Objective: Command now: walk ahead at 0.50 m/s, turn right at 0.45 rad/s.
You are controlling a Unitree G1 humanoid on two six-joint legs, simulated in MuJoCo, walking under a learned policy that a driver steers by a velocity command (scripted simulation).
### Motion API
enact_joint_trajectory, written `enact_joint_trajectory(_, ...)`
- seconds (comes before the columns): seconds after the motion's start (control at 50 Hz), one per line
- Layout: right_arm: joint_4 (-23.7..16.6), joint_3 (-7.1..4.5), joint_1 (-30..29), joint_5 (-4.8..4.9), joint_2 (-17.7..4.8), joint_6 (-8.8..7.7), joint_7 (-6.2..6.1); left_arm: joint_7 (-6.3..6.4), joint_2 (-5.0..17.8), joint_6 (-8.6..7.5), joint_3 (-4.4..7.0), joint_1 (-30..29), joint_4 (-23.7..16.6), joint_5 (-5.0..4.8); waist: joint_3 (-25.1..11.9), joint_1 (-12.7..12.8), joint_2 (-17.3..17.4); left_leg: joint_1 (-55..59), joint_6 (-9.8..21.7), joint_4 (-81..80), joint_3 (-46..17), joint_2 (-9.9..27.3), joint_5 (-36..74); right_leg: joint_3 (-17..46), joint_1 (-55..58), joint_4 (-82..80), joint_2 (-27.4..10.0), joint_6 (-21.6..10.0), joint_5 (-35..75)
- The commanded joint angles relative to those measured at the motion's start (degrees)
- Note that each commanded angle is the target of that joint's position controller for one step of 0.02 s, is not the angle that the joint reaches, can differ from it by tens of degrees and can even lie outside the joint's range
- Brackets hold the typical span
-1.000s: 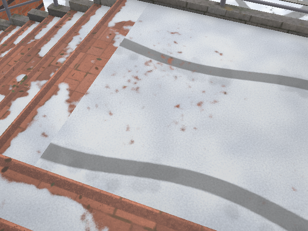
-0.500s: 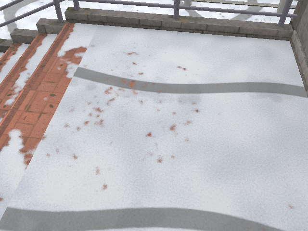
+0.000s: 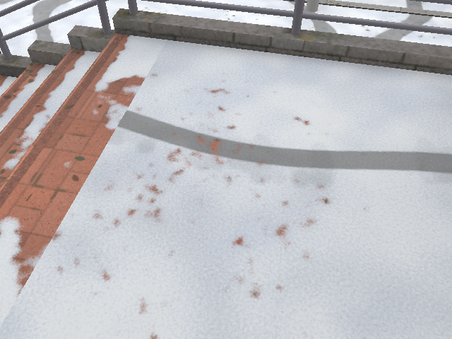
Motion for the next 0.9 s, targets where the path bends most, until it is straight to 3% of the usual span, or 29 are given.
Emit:
enact_joint_trajectory(0.02, -3.5, 0.71, -1.1, 0.73, -2.3, 0.92, -0.48, -0.22, 5.7, -0.23, 0.46, 1.0, -3.3, 0.37, 7.5, -2.7, -3.3, 16.2, -1.9, -7.8, 4.2, -1.3, 0.4, 17.2, -18.6, -3.7, -11.5, -10.3, 4.8)
enact_joint_trajectory(0.06, -5.0, 0.87, -6.2, 0.46, -3.1, 1.18, 0.11, 0.17, 7.1, 0.69, 0.99, 5.9, -1.9, -0.83, 9.9, 0.8, -3.1, 13.8, -1.7, -19.3, 3.2, -1.4, -2.7, 22.5, -8.8, 1.0, -12.1, -9.6, 3.7)
enact_joint_trajectory(0.08, -4.7, 0.48, -6.3, 0.87, -4.0, 1.05, -0.06, 0.22, 8.2, 1.47, 1.33, 6.4, -1.0, -1.47, 9.9, 0.7, -3.0, 16.5, -1.3, -25.1, 3.1, -1.9, -1.7, 23.5, -5.1, 4.1, -11.2, -8.7, 5.2)
enact_joint_trajectory(0.1, -2.7, -0.71, 0.0, 2.08, -5.9, 0.4, -0.49, -0.35, 10.5, 2.38, 1.77, 4.8, -0.8, -1.63, 7.6, -2.8, -1.9, 25.9, 0.1, -28.6, 5.0, -2.3, 0.7, 21.7, -5.6, 11.3, -9.3, -7.2, 9.7)
enact_joint_trajectory(0.12, -1.2, -5.02, 6.1, 11.4, -9.8, -0.7, -2.18, 2.9, 6.2, 3.57, 2.73, 3.4, -0.8, -7.31, 4.7, -5.5, 1.1, 35.8, 1.4, -19.1, 0.0, -0.7, 4.6, 20.4, -13.1, 22.9, -4.5, -4.5, 12.7)
enact_joint_trajectory(0.14, 3.7, -5.49, 23.3, 10.69, -11.0, -0.4, -2.9, 3.19, 3.1, 3.18, 1.67, 5.7, 0.9, -7.03, -5.4, -12.0, 5.7, 58.7, 3.5, -4.4, -0.1, 5.3, 26.1, 15.3, -28.3, 41.8, -1.6, -1.4, -8.4)
enact_joint_trajectory(0.16, 6.6, -6.58, 32.9, 9.07, -12.8, 0.47, -2.63, 3.33, 0.3, 2.86, 1.04, 12.6, 1.0, -9.96, -18.4, -13.7, 9.8, 78.9, 8.7, 6.6, -5.0, 16.4, 26.3, 12.8, -44.8, 68.7, -0.4, 2.0, -22.0)
enact_joint_trajectory(0.18, 7.2, -7.61, 34.5, 9.78, -13.8, 1.46, -1.84, 3.92, 3.6, 1.86, 1.35, 11.0, -2.3, -10.76, -23.9, -14.3, 9.9, 78.2, 12.3, 0.4, -16.5, 21.7, 6.8, 11.1, -51.2, 77.9, -4.9, 3.7, -15.7)
enact_joint_trajectory(0.2, 9.1, -8.51, 32.0, 10.09, -15.4, 2.11, -1.73, 4.93, 2.8, 2.06, 1.4, 1.2, -8.2, -11.65, -19.7, -13.7, 11.8, 71.7, 15.8, -12.2, -26.3, 25.4, -26.0, 4.6, -59.8, 80.0, -7.2, 5.0, -6.2)
enact_joint_trajectory(0.22, 6.8, -6.03, 25.4, 7.84, -6.2, 2.09, -2.44, 6.56, 5.4, 3.51, 2.61, -10.8, -10.4, -10.41, -7.9, -14.1, -2.9, 57.0, 14.4, -20.7, -20.8, 20.4, -41.8, 1.3, -60.5, 75.2, -9.3, 4.5, 3.5)
enact_joint_trajectory(0.24, 6.7, -5.41, 19.4, 6.16, -5.6, 1.7, -3.03, 7.2, 4.0, 4.92, 2.58, -13.7, -13.1, -9.81, -2.3, -10.9, -0.6, 44.1, 15.2, -22.6, -21.7, 21.5, -40.1, 1.4, -56.1, 73.7, -10.6, 4.6, 7.6)
enact_joint_trajectory(0.26, 6.3, -4.35, 14.7, 5.96, -2.8, 1.17, -3.0, 7.2, 1.6, 6.49, 2.14, -13.6, -13.8, -8.16, 1.7, -7.4, -2.8, 33.0, 13.6, -22.6, -18.4, 20.5, -37.2, 2.8, -52.0, 72.8, -12.2, 4.1, 8.0)
enact_joint_trajectory(0.28, 6.9, -3.1, 10.8, 6.56, 1.7, 0.43, -2.79, 6.61, 1.3, 7.08, 2.89, -14.9, -14.5, -8.0, 7.7, -4.5, -0.3, 25.3, 8.2, -22.9, -10.0, 15.2, -36.7, 6.6, -50.8, 61.7, -13.7, 1.9, 13.8)
enact_joint_trajectory(0.3, 6.6, -2.78, 7.9, 5.56, 2.2, 0.02, -2.72, 6.32, 1.7, 6.97, 3.54, -12.8, -14.2, -7.74, 7.7, -2.6, 1.4, 17.4, 5.6, -24.2, -3.4, 11.9, -34.0, 7.3, -43.8, 52.9, -14.0, 0.9, 18.5)
enact_joint_trajectory(0.34, 5.9, -3.84, 6.0, 4.42, -2.7, -0.61, -4.28, 5.72, 2.8, 5.86, 4.44, -15.2, -16.0, -5.43, 7.4, -2.6, 3.9, 8.6, 5.0, -27.3, 9.2, 5.3, -23.6, 3.0, -29.1, 26.8, -11.4, 3.4, 31.7)
enact_joint_trajectory(0.38, 7.3, -4.63, 11.4, 4.91, -5.9, -0.88, -5.95, 4.07, 1.5, 5.35, 4.09, -18.3, -16.9, -5.61, 2.6, -3.8, 2.8, 16.5, 6.3, -25.9, 10.1, 6.0, -19.7, 2.5, -25.8, 13.7, -11.6, 4.2, 40.3)
enact_joint_trajectory(0.42, 8.2, -5.85, 15.2, 7.03, -8.0, -0.53, -6.72, 2.53, 0.5, 5.73, 3.29, -24.5, -19.4, -5.83, 3.0, -6.3, 1.1, 26.3, 7.1, -26.6, 8.4, 9.7, -18.8, 1.9, -29.2, 4.9, -11.5, 3.3, 39.9)
enact_joint_trajectory(0.52, 9.3, -7.58, 21.6, 7.17, -8.9, 1.3, -5.84, -0.71, 2.4, 5.64, 3.48, -36.4, -24.8, -6.04, 7.1, -10.5, -2.5, 41.1, 5.7, -22.6, 11.0, 12.3, -13.3, -2.3, -34.5, -2.9, -10.6, -1.0, 28.2)
enact_joint_trajectory(0.56, 8.2, -8.45, 20.7, 7.11, -11.2, 1.67, -5.38, -0.87, 4.4, 5.7, 4.27, -35.0, -25.3, -6.04, 4.3, -8.7, 0.7, 40.7, 4.6, -15.6, 15.0, 10.8, 6.8, -7.3, -24.1, -4.6, -6.4, -2.8, 19.8)
enact_joint_trajectory(0.6, 7.1, -8.78, 19.9, 7.12, -12.6, 1.68, -5.24, -0.18, 10.0, 5.86, 7.19, -19.7, -21.5, -6.1, -4.4, -0.5, 0.8, 33.2, 2.3, 6.0, 18.5, 7.8, 18.9, -8.5, 1.2, -10.4, -1.5, -6.3, 23.1)
enact_joint_trajectory(0.62, 4.5, -7.84, 19.3, 5.58, -10.0, 0.54, -4.98, 1.41, 17.1, 6.21, 9.4, -9.6, -19.2, -6.26, -11.6, 2.4, -7.5, 13.1, -0.9, 28.0, 18.7, 4.1, -9.8, 10.9, 23.7, -10.6, -13.2, -11.5, 30.3)
enact_joint_trajectory(0.64, 0.8, -5.68, 20.6, 6.02, -4.5, -2.42, -3.14, 1.69, 21.8, 5.96, 9.51, -8.4, -19.9, -6.19, -22.1, -1.7, -18.8, -7.4, -3.1, 47.6, 7.6, -8.1, -53.9, 45.8, 40.7, -23.1, -27.6, -23.5, 20.8)
enact_joint_trajectory(0.66, -0.4, -7.41, 12.8, 8.12, -10.0, -4.96, -2.26, 2.24, 17.2, 6.18, 8.28, -4.6, -19.3, -4.54, -20.9, 2.6, -10.1, -15.7, -1.3, 48.3, -0.5, -5.8, -50.6, 43.8, 41.2, -26.7, -26.3, -20.1, 16.6)
enact_joint_trajectory(0.68, -1.8, -7.52, 9.3, 8.95, -9.9, -5.41, -2.65, 2.58, 14.5, 5.78, 7.53, -9.1, -18.9, -4.67, -12.8, 0.6, -9.5, -18.0, -0.4, 44.3, 0.6, -3.7, -45.5, 34.4, 33.6, -26.2, -24.2, -17.1, 22.4)
enact_joint_trajectory(0.7, -1.7, -7.47, 8.8, 7.65, -8.9, -5.09, -3.63, 2.38, 12.6, 5.15, 6.91, -15.9, -20.3, -5.42, -7.1, -3.6, -3.0, -13.1, -0.8, 38.3, 1.1, -1.4, -41.9, 26.7, 21.7, -26.3, -21.0, -14.8, 30.7)
enact_joint_trajectory(0.74, -1.9, -8.42, 11.5, 6.49, -8.8, -2.87, -4.35, 2.19, 10.2, 4.42, 6.3, -22.7, -21.7, -5.37, -4.1, -8.9, -3.2, -1.8, -1.7, 30.3, 1.2, 1.2, -38.7, 19.0, 5.9, -27.9, -16.7, -12.3, 37.4)
enact_joint_trajectory(0.78, -3.6, -8.55, 10.5, 5.83, -7.1, -1.64, -4.42, 2.38, 10.6, 3.85, 6.48, -21.7, -21.1, -5.68, -3.0, -9.9, -2.9, 1.2, -3.3, 25.5, 2.6, 0.2, -36.6, 17.0, -0.3, -29.4, -15.1, -12.7, 41.0)
enact_joint_trajectory(0.86, -7.4, -7.35, 0.4, 5.2, -3.7, -1.62, -4.38, 3.73, 12.0, 4.05, 7.23, -17.2, -19.2, -6.16, -1.3, -7.1, -5.0, 4.5, -4.2, 5.3, 4.1, -3.7, -23.6, 12.1, -4.7, -28.3, -10.9, -10.5, 41.7)
enact_joint_trajectory(0.9, -8.7, -6.95, -3.7, 5.88, -3.1, -1.8, -3.75, 3.88, 12.0, 4.47, 7.42, -14.7, -18.4, -6.37, -1.3, -5.0, -6.7, 7.7, -3.7, -2.7, 4.2, -6.1, -17.5, 13.0, -5.0, -27.1, -10.3, -9.0, 38.3)
Next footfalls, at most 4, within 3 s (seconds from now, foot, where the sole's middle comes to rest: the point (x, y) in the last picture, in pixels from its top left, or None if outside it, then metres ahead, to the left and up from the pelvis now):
0.12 left None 0.25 0.16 -0.88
0.60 right None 0.48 -0.14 -0.88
1.08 left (299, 277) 0.81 -0.13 -0.88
1.56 right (398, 279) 0.85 -0.47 -0.88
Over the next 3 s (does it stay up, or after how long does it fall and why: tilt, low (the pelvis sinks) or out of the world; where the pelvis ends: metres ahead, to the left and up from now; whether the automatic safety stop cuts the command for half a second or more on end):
stays up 1.49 -0.55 -0.11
